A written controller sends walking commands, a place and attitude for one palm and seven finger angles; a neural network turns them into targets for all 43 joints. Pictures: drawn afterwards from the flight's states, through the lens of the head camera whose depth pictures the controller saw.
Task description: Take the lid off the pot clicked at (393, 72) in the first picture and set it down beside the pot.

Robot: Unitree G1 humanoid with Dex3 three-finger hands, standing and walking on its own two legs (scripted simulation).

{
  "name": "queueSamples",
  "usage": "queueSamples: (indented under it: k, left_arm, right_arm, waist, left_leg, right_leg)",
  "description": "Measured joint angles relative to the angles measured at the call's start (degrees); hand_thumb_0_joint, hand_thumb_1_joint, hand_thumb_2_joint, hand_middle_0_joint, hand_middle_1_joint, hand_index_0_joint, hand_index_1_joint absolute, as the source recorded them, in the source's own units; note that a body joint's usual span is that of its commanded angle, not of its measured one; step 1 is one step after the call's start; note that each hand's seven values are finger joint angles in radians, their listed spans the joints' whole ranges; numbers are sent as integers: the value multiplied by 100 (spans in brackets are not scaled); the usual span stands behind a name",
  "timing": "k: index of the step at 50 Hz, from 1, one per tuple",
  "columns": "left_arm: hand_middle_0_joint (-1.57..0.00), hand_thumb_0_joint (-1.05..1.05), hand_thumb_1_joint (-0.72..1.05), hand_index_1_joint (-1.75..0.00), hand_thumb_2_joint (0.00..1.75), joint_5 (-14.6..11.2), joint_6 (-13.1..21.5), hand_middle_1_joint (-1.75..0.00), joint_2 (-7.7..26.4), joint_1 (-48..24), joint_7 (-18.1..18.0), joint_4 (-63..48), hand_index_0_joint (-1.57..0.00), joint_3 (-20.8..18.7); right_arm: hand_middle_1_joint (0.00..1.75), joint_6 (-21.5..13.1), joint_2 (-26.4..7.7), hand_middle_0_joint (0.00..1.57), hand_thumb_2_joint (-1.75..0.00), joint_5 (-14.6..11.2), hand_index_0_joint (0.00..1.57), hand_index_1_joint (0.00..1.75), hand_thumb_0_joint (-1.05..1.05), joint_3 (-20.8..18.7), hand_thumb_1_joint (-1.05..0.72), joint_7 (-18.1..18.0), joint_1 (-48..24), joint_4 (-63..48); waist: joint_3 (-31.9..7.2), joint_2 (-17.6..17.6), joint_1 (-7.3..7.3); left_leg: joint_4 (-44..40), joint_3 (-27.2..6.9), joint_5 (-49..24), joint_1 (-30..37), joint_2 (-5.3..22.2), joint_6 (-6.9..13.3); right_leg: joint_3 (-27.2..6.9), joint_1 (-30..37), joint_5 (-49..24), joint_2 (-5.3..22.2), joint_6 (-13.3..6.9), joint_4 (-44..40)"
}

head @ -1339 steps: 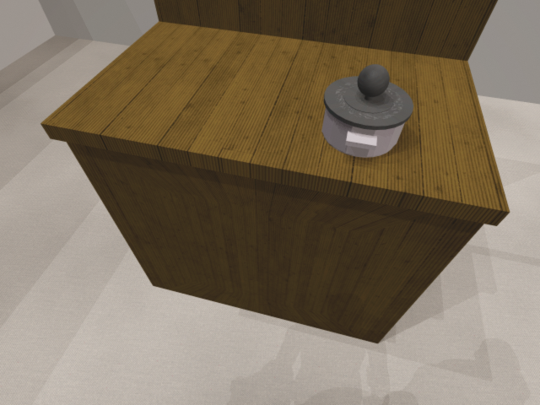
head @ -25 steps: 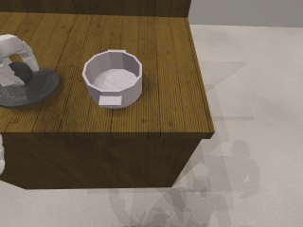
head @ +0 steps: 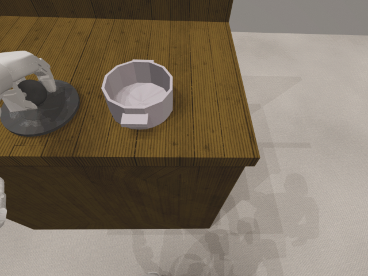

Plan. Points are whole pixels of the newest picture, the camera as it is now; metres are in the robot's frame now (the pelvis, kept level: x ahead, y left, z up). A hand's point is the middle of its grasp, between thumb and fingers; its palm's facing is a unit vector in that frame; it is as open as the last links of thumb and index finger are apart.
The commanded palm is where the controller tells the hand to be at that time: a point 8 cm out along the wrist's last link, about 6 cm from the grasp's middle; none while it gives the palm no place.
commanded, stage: open the fingers wide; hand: left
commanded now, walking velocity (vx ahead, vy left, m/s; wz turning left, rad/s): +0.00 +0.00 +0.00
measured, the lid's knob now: (31, 92) +0.47 +0.32 +0.12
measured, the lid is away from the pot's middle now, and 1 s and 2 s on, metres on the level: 0.22 0.23 0.23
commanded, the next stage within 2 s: raise the empty hand in 0.84 s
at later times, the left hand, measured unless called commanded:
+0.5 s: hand (23, 90) +0.45 +0.32 +0.14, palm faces -0.40 -0.09 -0.91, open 9.5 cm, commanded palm +0.46 +0.32 +0.21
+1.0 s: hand (19, 90) +0.45 +0.33 +0.14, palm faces -0.39 -0.13 -0.91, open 11.0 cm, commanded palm +0.46 +0.33 +0.22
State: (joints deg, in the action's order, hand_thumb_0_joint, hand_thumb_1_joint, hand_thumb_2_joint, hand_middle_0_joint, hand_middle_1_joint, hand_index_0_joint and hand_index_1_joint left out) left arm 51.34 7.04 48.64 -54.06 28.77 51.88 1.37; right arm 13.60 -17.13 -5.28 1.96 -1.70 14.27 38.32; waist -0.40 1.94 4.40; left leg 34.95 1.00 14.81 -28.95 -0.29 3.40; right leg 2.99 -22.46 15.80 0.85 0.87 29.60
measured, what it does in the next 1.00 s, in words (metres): stands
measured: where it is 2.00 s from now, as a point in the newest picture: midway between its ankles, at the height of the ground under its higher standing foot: outside the picture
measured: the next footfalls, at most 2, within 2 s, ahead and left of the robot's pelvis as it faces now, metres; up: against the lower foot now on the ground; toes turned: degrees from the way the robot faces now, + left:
none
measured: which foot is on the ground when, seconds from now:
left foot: down 0.00-1.00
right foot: down 0.00-1.00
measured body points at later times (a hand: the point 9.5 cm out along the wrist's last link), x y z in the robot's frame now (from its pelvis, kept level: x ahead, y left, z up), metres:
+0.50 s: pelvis +0.00 -0.01 +0.00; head +0.07 +0.00 +0.44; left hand +0.46 +0.32 +0.20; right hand +0.07 -0.28 -0.12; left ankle +0.02 +0.08 -0.73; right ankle -0.02 -0.15 -0.73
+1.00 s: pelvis +0.01 -0.01 +0.00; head +0.08 +0.00 +0.44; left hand +0.46 +0.33 +0.20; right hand +0.08 -0.28 -0.12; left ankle +0.02 +0.08 -0.73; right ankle -0.02 -0.15 -0.73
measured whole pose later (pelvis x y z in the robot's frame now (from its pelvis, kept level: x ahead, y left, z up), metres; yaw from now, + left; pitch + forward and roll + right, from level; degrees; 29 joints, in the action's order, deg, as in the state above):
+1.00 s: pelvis +0.01 -0.01 +0.00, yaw +0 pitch +9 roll -2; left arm 51.3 4.9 50.4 -55.8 28.5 54.6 1.5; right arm 14.6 -17.6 -5.8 2.2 -2.3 12.9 38.3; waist -0.7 1.6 4.6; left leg 35.4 1.1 15.6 -29.0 0.2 3.0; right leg 2.7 -22.7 16.4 0.3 1.0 30.1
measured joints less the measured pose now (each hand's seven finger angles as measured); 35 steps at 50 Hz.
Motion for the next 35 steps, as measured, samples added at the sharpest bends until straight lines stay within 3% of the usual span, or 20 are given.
queueSamples:
  k: [8, 20, 26, 31, 35]
  left_arm:
    - [-60, 0, 14, -86, 92, -8, -121, -84, -22, -176, -50, 245, -63, 226]
    - [-56, 0, 9, -82, 89, -68, -130, -81, 47, -295, -63, 373, -57, 189]
    - [-52, 0, 4, -78, 87, 36, -177, -78, 40, -240, -56, 164, -52, 216]
    - [-48, 0, -2, -74, 85, -78, -138, -74, 32, -225, -69, 268, -48, 59]
    - [-47, 0, -6, -71, 84, 51, -217, -71, 43, -221, -91, 224, -47, 105]
  right_arm:
    - [30, -25, -27, 20, -90, -34, 20, 30, 1, 24, -91, -63, -94, 57]
    - [30, -49, -71, 20, -90, -48, 20, 30, 1, 32, -91, -101, -121, 92]
    - [30, 0, -63, 20, -90, -26, 20, 30, 1, 7, -91, -70, -110, 60]
    - [30, 49, -36, 20, -90, -43, 20, 30, 1, 31, -91, -53, -143, 56]
    - [30, 77, -14, 20, -90, -39, 20, 30, 1, 25, -91, -30, -131, 12]
  waist:
    - [28, -12, -42]
    - [-19, -28, -17]
    - [-7, -9, -12]
    - [-41, 9, 22]
    - [-40, 8, 27]
  left_leg:
    - [-40, -30, -42, 12, 7, -15]
    - [-25, -17, 6, 49, 22, -33]
    - [-17, -10, 12, 16, 22, -38]
    - [0, 16, 39, 15, 30, -34]
    - [-8, 24, 36, 9, 32, -40]
  right_leg:
    - [26, 16, -32, -11, 14, -33]
    - [7, 41, 10, -24, 17, -13]
    - [-3, 0, 22, -24, 6, 9]
    - [-31, -17, 42, -28, 27, 36]
    - [-40, -33, 47, -30, 10, 45]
